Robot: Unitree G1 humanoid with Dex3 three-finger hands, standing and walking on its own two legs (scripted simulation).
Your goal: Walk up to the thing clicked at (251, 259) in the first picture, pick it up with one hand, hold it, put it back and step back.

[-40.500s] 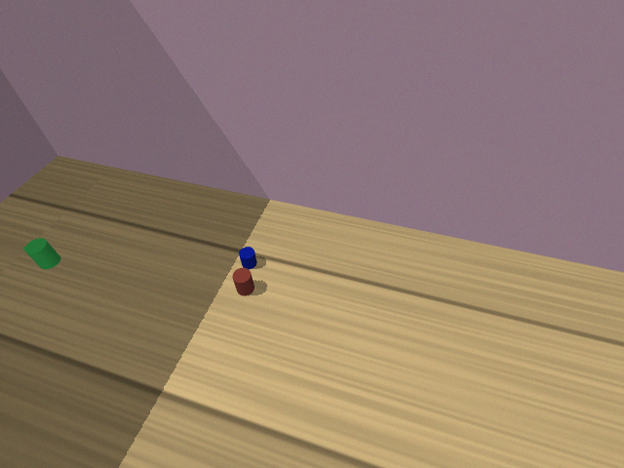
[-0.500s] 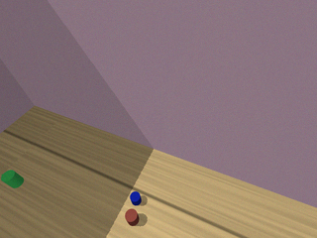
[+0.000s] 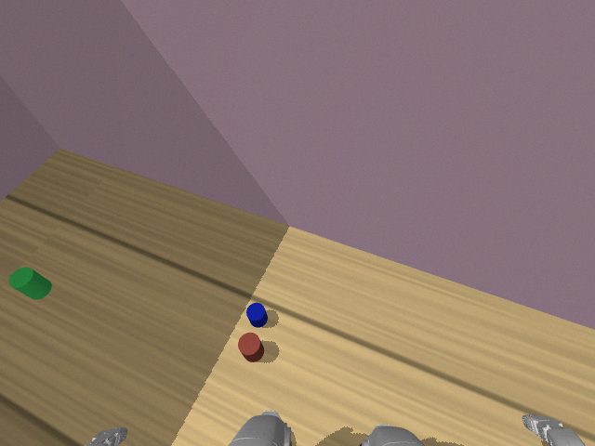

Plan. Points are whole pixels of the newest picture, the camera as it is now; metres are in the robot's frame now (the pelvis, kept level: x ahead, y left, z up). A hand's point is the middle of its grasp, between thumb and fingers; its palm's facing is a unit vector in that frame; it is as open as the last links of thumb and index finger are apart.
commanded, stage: step back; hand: left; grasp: from above
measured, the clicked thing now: (257, 315) +0.54 +0.21 -0.72
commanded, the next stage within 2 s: none
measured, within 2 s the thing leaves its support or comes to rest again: neither
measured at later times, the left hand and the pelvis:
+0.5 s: hand out of the picture +0.04 +0.32 -0.15, palm faces -0.04 -0.93 -0.36, open 7.4 cm; pelvis -0.08 +0.06 +0.01, yaw -1 degrees
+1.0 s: hand out of the picture -0.05 +0.34 -0.14, palm faces -0.04 -0.92 -0.39, open 7.4 cm; pelvis -0.21 +0.09 +0.00, yaw -2 degrees
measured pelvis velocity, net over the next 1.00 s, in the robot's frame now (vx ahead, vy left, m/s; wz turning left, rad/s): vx -0.21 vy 0.09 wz -0.04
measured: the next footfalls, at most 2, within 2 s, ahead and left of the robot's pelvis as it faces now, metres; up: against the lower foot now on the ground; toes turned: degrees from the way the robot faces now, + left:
left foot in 0.22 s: -0.04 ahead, +0.15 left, +0.00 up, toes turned -1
right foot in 0.62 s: -0.07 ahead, -0.05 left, +0.00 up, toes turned +0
